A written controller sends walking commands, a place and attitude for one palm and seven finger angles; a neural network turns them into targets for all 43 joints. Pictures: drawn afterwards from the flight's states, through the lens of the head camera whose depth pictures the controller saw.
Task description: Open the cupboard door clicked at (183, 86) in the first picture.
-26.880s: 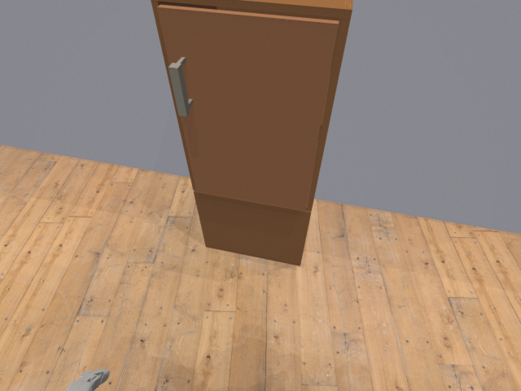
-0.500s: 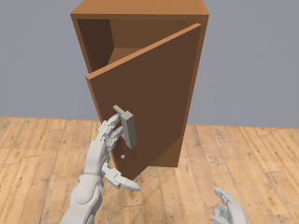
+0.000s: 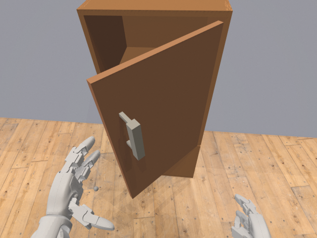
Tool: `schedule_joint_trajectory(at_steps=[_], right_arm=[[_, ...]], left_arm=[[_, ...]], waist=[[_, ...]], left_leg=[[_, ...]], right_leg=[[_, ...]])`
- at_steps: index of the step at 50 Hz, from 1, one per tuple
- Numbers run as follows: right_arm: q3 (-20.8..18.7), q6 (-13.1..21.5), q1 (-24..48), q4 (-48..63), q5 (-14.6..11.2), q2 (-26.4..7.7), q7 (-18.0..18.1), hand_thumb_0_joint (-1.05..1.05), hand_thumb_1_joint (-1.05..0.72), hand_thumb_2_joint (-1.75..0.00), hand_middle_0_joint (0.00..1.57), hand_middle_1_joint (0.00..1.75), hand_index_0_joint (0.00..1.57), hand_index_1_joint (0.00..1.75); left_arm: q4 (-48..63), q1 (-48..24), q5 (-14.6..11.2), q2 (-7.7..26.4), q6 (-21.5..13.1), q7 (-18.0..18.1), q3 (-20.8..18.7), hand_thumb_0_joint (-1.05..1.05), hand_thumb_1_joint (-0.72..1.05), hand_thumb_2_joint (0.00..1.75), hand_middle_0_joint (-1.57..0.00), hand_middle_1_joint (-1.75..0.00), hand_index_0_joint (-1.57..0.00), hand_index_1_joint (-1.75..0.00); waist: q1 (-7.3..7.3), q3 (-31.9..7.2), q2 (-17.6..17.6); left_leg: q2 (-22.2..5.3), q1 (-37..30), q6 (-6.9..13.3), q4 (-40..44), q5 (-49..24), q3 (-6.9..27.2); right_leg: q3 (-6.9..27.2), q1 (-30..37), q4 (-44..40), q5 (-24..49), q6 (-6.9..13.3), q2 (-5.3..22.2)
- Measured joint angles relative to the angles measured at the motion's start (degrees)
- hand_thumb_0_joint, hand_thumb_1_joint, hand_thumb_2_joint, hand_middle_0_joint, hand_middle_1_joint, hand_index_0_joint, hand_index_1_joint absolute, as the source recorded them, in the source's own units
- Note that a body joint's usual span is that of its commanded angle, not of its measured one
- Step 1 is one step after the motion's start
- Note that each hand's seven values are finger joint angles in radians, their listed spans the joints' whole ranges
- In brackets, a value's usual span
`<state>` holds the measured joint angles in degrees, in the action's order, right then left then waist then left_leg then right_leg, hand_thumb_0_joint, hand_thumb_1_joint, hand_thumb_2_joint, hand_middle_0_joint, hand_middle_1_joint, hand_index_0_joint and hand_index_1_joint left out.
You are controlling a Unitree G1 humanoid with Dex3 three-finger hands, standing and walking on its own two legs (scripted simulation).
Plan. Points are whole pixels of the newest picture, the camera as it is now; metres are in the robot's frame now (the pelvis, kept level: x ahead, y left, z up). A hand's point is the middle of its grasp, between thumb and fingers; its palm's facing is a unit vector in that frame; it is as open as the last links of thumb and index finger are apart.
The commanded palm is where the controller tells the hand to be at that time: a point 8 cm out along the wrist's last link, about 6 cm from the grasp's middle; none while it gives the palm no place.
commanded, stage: slide the hand sideways off the handle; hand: left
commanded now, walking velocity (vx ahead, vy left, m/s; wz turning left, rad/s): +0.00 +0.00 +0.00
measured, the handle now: (131, 136) +0.34 +0.10 +0.09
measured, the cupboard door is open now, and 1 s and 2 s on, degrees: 47 47 47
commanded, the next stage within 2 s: draw the hand back to the body in 0.08 s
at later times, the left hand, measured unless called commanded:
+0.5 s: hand (80, 187) +0.19 +0.17 +0.11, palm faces -0.01 -1.00 -0.07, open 16.4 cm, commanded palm +0.17 +0.23 +0.12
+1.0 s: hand (41, 178) +0.20 +0.24 +0.14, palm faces +0.30 -0.89 -0.34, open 13.7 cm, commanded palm +0.16 +0.29 +0.16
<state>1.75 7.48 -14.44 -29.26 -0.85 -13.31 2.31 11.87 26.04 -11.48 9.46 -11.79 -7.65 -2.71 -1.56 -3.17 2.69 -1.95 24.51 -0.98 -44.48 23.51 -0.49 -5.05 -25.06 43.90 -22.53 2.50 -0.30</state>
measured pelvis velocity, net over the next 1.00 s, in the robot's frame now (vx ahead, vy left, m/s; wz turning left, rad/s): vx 0.00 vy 0.02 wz -0.01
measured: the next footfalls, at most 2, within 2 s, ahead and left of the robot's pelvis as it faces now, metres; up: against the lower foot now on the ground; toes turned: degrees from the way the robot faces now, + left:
none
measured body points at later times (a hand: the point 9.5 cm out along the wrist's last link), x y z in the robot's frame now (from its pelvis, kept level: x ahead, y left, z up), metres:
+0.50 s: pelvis +0.00 +0.02 +0.00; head +0.00 +0.00 +0.45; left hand +0.19 +0.23 +0.12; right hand +0.18 -0.19 -0.07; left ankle -0.01 +0.13 -0.71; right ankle +0.00 -0.09 -0.71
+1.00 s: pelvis +0.00 +0.02 +0.02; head -0.01 +0.01 +0.47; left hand +0.17 +0.29 +0.16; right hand +0.18 -0.19 -0.06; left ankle -0.01 +0.13 -0.71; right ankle +0.00 -0.09 -0.71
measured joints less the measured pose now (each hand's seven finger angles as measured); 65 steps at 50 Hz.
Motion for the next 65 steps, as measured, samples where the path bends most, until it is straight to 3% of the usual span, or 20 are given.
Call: schedule_joint_trajectory(at_steps=[6,12,19,30,35,39,45,53,65], right_arm=[[0.0,2.3,-0.2,-0.1,-0.2,-0.7,0.6,0.02,-0.91,-0.90,0.20,0.30,0.20,0.30],[0.4,3.3,-0.1,0.3,-0.3,0.0,0.7,0.02,-0.91,-0.90,0.20,0.30,0.20,0.30],[1.1,3.1,-1.6,0.8,-0.7,1.1,0.6,0.02,-0.91,-0.90,0.20,0.30,0.20,0.30],[1.7,4.1,-0.9,0.4,-1.2,-0.1,1.6,0.02,-0.91,-0.90,0.20,0.30,0.21,0.30],[1.9,4.6,-0.5,-0.3,-1.4,0.0,2.0,0.02,-0.91,-0.90,0.20,0.30,0.21,0.30],[1.8,4.0,0.0,-1.5,-0.1,0.8,3.0,0.02,-0.91,-0.90,0.20,0.30,0.21,0.30],[1.5,2.7,0.6,-3.1,0.7,0.7,3.2,0.02,-0.91,-0.90,0.20,0.30,0.21,0.30],[1.1,1.9,1.0,-6.2,1.2,0.9,3.1,0.02,-0.91,-0.90,0.20,0.30,0.21,0.30],[0.1,0.5,3.1,-7.6,1.2,0.9,2.1,0.02,-0.91,-0.90,0.20,0.30,0.21,0.30]], left_arm=[[1.9,0.5,-0.9,0.2,-1.5,-3.3,1.5,-0.01,-0.50,0.30,-0.16,-0.30,-0.15,-0.30],[2.4,-1.7,0.1,-0.1,1.0,-2.0,3.1,-0.01,-0.50,0.30,-0.15,-0.30,-0.15,-0.30],[6.7,0.6,0.0,1.6,3.6,0.0,0.1,-0.01,-0.50,0.30,-0.15,-0.30,-0.15,-0.30],[10.3,2.1,-1.7,3.1,8.2,-2.8,-1.7,-0.01,-0.50,0.30,-0.15,-0.30,-0.15,-0.30],[10.7,1.2,-2.9,4.4,9.2,-3.3,-4.7,-0.01,-0.47,0.31,-0.15,-0.30,-0.15,-0.30],[12.4,1.3,3.5,6.9,9.5,5.1,-5.4,-0.01,-0.39,0.34,-0.16,-0.30,-0.15,-0.30],[11.8,2.2,7.7,6.3,9.1,11.9,-5.8,-0.01,-0.22,0.42,-0.16,-0.30,-0.16,-0.30],[11.3,2.8,9.2,8.1,8.3,14.4,-8.0,0.00,0.04,0.53,-0.18,-0.30,-0.17,-0.30],[9.9,0.6,8.9,9.1,7.4,14.7,-13.8,0.01,0.46,0.71,-0.19,-0.30,-0.19,-0.30]], waist=[[-0.08,-0.1,0.6],[0.31,-0.1,0.3],[0.21,-1.3,0.0],[-0.66,-0.8,1.0],[-1.11,-0.5,0.7],[-1.64,0.5,0.2],[-1.59,2.9,0.5],[-1.85,4.2,0.5],[-2.45,5.0,0.7]], left_leg=[[0.4,2.8,0.5,-2.8,0.9,0.7],[0.8,4.0,0.9,-4.0,1.3,0.1],[0.7,2.0,1.2,-3.0,1.5,-0.5],[1.1,-0.6,1.7,-1.7,0.9,0.0],[1.0,-2.0,1.6,-0.5,0.3,0.2],[0.6,-5.0,1.4,2.4,-0.9,-0.1],[0.7,-9.5,1.6,7.5,-3.2,-0.6],[1.3,-15.1,1.9,13.7,-5.4,-1.6],[1.4,-19.8,1.9,19.0,-7.4,-2.4]], right_leg=[[-0.6,-2.1,2.0,-0.7,-0.4,0.5],[-0.1,-3.5,3.4,-1.0,-0.8,0.9],[0.6,-1.7,2.3,-0.9,-1.2,0.8],[0.1,1.5,0.1,0.0,-1.7,1.1],[-0.1,3.1,-1.2,0.6,-1.6,0.9],[0.2,6.0,-4.4,2.0,-1.5,0.4],[0.7,10.5,-9.9,4.7,-1.7,0.2],[1.6,15.4,-15.1,6.7,-2.1,0.5],[2.4,19.5,-19.8,8.6,-2.2,0.4]])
